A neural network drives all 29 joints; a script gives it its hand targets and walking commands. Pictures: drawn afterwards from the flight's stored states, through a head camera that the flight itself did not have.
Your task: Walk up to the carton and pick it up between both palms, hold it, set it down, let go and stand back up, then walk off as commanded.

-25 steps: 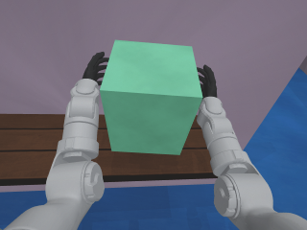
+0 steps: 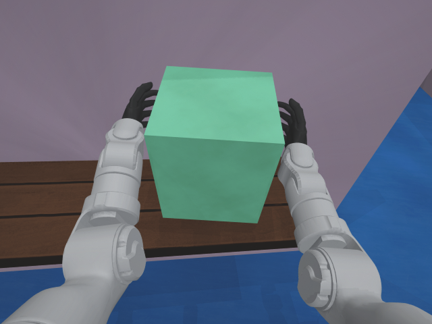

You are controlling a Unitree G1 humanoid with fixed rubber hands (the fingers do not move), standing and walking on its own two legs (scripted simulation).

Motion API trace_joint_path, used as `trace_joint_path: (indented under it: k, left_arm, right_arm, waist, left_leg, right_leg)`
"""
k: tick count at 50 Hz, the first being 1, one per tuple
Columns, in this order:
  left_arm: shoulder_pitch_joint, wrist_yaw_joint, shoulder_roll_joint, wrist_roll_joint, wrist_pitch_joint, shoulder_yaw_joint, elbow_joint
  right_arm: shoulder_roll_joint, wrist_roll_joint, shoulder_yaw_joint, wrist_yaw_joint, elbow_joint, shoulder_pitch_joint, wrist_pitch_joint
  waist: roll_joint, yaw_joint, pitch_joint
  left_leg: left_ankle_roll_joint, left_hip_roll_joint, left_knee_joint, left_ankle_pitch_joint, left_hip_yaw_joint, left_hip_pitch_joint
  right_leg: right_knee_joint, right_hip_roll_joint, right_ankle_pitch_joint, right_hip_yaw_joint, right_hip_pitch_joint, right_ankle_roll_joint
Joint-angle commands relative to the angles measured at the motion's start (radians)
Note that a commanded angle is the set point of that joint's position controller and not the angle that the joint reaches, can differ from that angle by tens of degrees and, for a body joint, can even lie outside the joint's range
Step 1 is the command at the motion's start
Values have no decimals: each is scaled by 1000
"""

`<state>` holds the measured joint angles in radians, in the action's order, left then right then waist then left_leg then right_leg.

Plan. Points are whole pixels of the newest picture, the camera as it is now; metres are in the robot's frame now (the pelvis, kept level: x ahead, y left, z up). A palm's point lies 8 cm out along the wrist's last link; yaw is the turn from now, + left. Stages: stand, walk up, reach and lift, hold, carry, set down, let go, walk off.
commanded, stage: set down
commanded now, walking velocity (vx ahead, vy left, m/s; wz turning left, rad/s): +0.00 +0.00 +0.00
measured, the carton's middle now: (214, 149) +0.42 -0.04 +0.12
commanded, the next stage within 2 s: none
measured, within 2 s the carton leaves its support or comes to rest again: rests again in 1.36 s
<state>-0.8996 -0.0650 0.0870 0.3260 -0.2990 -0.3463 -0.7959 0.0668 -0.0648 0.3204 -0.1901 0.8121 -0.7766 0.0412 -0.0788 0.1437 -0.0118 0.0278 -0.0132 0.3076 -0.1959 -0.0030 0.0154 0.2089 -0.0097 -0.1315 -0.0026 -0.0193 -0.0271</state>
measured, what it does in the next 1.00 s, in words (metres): stands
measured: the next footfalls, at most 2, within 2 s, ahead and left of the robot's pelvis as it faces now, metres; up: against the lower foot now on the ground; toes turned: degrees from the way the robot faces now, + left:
none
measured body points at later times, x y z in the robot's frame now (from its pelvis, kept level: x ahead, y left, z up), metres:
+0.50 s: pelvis +0.00 +0.00 +0.00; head +0.00 +0.04 +0.45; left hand +0.46 +0.10 +0.15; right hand +0.38 -0.19 +0.14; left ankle -0.01 +0.10 -0.75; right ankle +0.00 -0.13 -0.75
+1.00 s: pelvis +0.01 +0.01 +0.00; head +0.03 +0.04 +0.45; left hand +0.48 +0.10 +0.12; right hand +0.39 -0.20 +0.11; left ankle -0.01 +0.10 -0.75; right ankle +0.00 -0.13 -0.75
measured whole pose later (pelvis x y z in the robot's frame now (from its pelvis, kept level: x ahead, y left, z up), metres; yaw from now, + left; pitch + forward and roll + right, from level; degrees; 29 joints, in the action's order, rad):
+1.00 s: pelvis +0.01 +0.01 +0.00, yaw -3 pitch +1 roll -1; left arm -0.92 -0.09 0.11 0.32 -0.13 -0.37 -1.00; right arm 0.18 -0.24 0.49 -0.18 0.77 -0.70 -0.06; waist -0.05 0.14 0.02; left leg 0.04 0.00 0.31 -0.21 0.06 0.12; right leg 0.22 -0.02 -0.13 -0.04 0.11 -0.03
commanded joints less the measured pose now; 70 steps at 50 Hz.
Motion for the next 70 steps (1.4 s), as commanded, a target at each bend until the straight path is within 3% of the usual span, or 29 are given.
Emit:
trace_joint_path:
  k: [1, 6, 10, 18, 22, 28, 35, 43, 53, 70]
  left_arm:
    - [-584, -152, -574, -73, 55, 253, 34]
    - [-584, -164, -565, -63, 70, 232, 2]
    - [-582, -158, -569, -63, 92, 234, -2]
    - [-575, -166, -544, -46, 111, 193, -56]
    - [-585, -163, -539, -44, 130, 194, -64]
    - [-571, -164, -532, -42, 147, 178, -93]
    - [-571, -171, -523, -40, 167, 171, -123]
    - [-582, -161, -528, -44, 198, 182, -120]
    - [-559, -161, -519, -29, 226, 158, -152]
    - [-566, -153, -516, 0, 293, 122, -218]
  right_arm:
    - [443, -4, -282, 123, -199, -724, -77]
    - [455, -31, -260, 122, -200, -706, -81]
    - [469, -43, -259, 125, -192, -689, -91]
    - [481, -78, -230, 129, -193, -678, -96]
    - [485, -101, -206, 134, -174, -660, -103]
    - [497, -124, -195, 137, -182, -646, -113]
    - [507, -157, -162, 133, -159, -610, -120]
    - [532, -173, -165, 135, -145, -592, -145]
    - [547, -201, -157, 136, -131, -574, -174]
    - [558, -283, -76, 149, -70, -555, -240]
  waist:
    - [101, 15, 409]
    - [98, 24, 404]
    - [115, 21, 442]
    - [99, 8, 421]
    - [120, 13, 442]
    - [103, 2, 456]
    - [114, 19, 455]
    - [137, 7, 509]
    - [131, -10, 508]
    - [133, -10, 512]
  left_leg:
    - [-69, -18, -4, 332, 75, -110]
    - [-65, -20, -18, 299, 80, -84]
    - [-72, -13, -3, 359, 80, -114]
    - [-62, -15, -20, 306, 92, -74]
    - [-68, -13, -15, 326, 95, -85]
    - [-65, -10, -13, 341, 96, -75]
    - [-71, -9, -7, 361, 96, -65]
    - [-82, 1, 18, 434, 92, -70]
    - [-76, 2, 15, 431, 94, -16]
    - [-78, 12, 13, 390, 96, 20]
  right_leg:
    - [41, 48, 366, -113, -105, -21]
    - [45, 44, 382, -113, -115, -25]
    - [45, 47, 390, -116, -87, -22]
    - [48, 42, 378, -112, -89, -28]
    - [51, 41, 377, -117, -65, -25]
    - [56, 40, 398, -114, -69, -28]
    - [62, 37, 437, -117, -63, -28]
    - [80, 38, 473, -117, -55, -23]
    - [103, 32, 523, -108, -82, -27]
    - [93, 31, 435, -114, -53, -17]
